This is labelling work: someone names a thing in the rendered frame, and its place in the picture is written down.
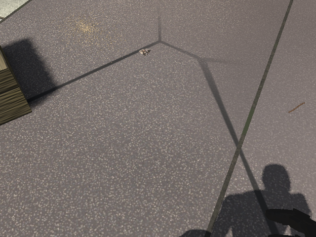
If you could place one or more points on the robot right hand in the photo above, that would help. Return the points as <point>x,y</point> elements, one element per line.
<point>295,218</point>

